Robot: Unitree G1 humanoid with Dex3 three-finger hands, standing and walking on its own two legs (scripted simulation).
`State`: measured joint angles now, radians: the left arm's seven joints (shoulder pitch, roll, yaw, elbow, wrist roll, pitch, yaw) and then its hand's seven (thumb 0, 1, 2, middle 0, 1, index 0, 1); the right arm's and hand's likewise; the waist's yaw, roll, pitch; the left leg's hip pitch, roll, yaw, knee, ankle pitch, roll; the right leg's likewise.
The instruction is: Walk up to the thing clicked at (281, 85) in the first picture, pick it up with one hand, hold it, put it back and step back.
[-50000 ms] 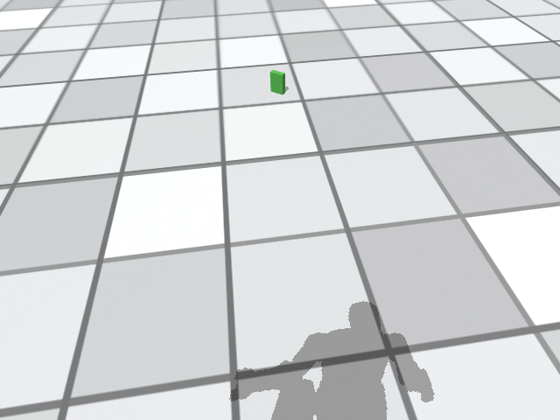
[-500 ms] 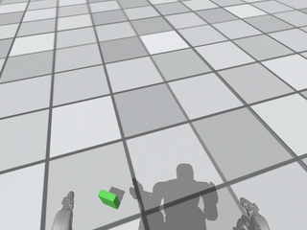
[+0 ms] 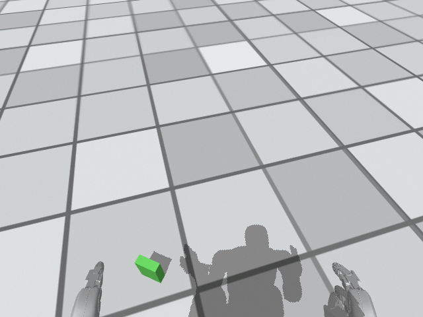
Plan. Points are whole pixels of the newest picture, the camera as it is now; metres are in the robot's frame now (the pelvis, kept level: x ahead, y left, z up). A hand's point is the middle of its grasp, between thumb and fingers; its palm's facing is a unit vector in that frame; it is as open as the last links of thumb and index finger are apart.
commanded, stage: home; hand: left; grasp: from above
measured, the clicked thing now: (150, 269) +0.45 +0.28 -0.65
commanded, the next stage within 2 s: stand in 1.48 s
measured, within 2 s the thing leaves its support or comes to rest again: neither
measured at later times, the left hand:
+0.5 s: hand out of the picture +0.16 +0.18 -0.05, palm faces +0.10 -0.95 -0.28, open 17.2 cm
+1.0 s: hand (119, 312) +0.17 +0.19 -0.05, palm faces +0.10 -0.95 -0.28, open 17.4 cm
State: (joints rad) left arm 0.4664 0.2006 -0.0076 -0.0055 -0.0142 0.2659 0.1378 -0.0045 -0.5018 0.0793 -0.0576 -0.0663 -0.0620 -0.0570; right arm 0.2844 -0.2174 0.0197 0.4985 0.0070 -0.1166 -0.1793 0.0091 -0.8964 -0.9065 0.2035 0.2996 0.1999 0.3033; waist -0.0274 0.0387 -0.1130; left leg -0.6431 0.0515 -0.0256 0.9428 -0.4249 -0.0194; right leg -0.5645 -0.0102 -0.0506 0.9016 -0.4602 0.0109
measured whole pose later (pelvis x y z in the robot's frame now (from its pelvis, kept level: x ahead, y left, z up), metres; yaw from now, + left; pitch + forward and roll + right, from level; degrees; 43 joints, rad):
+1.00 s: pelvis +0.00 +0.01 +0.00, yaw +0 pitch +7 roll -2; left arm 0.46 0.20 -0.01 0.01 -0.01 0.24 0.13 0.00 -0.53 0.06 -0.05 -0.06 -0.06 -0.05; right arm 0.28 -0.21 0.02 0.52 0.00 -0.14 -0.18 0.01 -0.90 -0.91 0.20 0.30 0.20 0.30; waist -0.02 0.04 -0.10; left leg -0.64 0.05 -0.01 0.94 -0.42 -0.01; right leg -0.56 -0.01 -0.04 0.90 -0.46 0.02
